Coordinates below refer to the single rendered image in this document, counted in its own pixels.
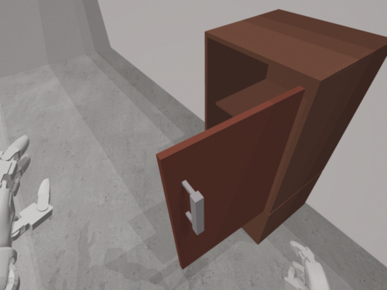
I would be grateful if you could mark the cupboard door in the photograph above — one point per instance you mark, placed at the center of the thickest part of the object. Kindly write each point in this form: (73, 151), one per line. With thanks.
(233, 165)

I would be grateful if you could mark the handle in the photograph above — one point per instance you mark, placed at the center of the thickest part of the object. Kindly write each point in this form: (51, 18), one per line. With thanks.
(196, 216)

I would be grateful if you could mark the left robot forearm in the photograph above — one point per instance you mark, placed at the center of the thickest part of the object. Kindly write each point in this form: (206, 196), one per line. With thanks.
(9, 277)

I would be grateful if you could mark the robot right hand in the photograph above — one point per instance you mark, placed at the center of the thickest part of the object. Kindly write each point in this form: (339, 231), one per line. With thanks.
(312, 275)

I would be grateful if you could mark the robot left hand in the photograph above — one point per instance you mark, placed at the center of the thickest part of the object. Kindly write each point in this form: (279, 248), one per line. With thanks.
(12, 167)

